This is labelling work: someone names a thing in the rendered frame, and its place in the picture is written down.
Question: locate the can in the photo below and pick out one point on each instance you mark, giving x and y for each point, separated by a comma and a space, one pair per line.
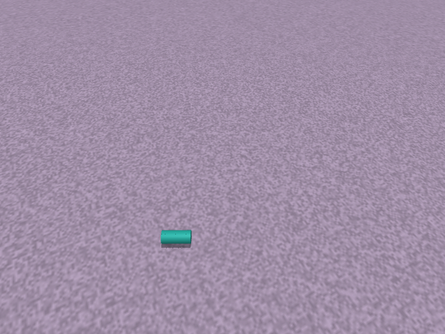
176, 236

